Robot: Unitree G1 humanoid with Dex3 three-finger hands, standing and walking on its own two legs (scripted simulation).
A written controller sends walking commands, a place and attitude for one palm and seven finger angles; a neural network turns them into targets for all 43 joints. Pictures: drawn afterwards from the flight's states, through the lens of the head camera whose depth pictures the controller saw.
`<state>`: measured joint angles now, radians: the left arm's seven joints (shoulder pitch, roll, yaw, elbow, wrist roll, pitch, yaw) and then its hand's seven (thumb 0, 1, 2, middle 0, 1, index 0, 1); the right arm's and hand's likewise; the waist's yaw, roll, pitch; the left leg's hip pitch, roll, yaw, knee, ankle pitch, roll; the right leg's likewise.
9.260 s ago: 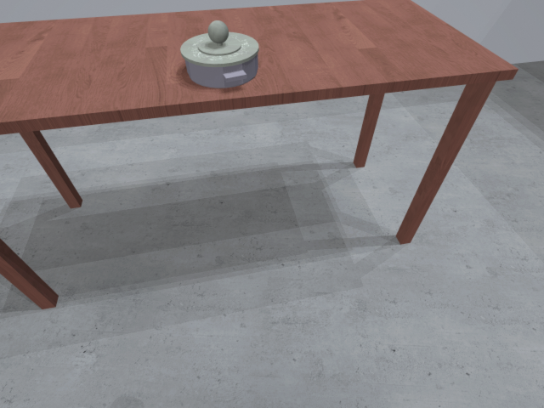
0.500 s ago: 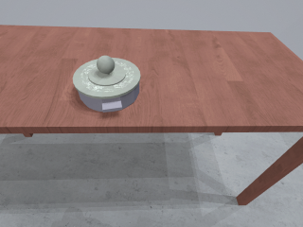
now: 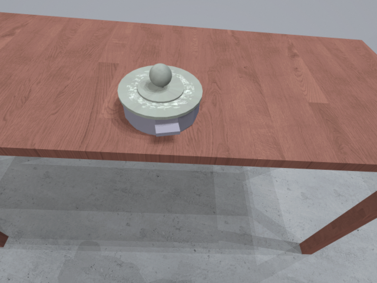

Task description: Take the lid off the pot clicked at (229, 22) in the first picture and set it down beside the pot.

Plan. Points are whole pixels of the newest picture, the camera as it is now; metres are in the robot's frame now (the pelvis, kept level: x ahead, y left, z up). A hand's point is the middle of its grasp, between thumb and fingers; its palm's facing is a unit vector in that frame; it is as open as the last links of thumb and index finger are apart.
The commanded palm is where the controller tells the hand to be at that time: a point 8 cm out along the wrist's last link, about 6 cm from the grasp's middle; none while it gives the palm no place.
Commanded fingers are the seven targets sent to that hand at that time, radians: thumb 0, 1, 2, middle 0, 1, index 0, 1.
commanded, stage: look again from close up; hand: left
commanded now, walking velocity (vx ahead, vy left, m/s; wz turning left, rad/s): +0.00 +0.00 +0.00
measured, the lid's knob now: (160, 75) +0.51 +0.11 +0.17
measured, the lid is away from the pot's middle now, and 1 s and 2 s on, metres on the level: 0.00 0.00 0.00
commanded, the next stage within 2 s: lift the closed hand beside the body in 0.34 s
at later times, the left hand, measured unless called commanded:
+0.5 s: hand out of the picture +0.04 +0.19 -0.16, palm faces +0.08 -0.98 -0.20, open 7.4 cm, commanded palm +0.10 +0.24 -0.05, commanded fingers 0.00 0.90 0.90 -0.38 -0.49 -0.38 -0.49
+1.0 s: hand (76, 264) +0.14 +0.20 +0.05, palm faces +0.34 -0.87 -0.37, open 3.2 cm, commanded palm +0.09 +0.23 +0.10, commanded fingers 0.00 0.90 0.90 -1.30 -1.50 -1.30 -1.50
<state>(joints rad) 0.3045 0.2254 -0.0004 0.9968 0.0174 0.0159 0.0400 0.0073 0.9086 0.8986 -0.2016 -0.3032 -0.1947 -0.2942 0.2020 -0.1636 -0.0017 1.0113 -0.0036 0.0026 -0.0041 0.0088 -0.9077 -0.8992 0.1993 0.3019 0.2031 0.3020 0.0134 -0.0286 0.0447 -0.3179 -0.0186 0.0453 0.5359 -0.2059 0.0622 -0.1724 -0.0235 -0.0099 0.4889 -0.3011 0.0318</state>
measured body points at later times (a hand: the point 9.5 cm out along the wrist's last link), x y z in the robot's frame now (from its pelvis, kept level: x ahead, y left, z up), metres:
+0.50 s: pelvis +0.01 +0.00 +0.00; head +0.03 +0.03 +0.45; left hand +0.03 +0.24 -0.15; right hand +0.06 -0.23 -0.13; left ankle +0.05 +0.08 -0.73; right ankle -0.02 -0.15 -0.73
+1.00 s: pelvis +0.01 -0.04 +0.01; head +0.01 -0.05 +0.46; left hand +0.12 +0.24 +0.08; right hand +0.25 -0.25 -0.04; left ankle +0.05 +0.08 -0.73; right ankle -0.02 -0.15 -0.73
